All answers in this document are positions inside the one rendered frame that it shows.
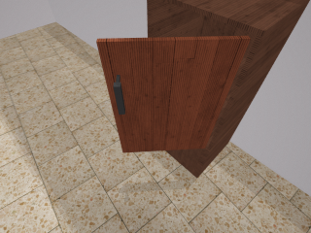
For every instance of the cupboard door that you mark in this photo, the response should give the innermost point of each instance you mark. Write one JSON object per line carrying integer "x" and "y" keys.
{"x": 173, "y": 88}

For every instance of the handle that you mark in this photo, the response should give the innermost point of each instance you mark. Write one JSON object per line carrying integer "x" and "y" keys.
{"x": 119, "y": 95}

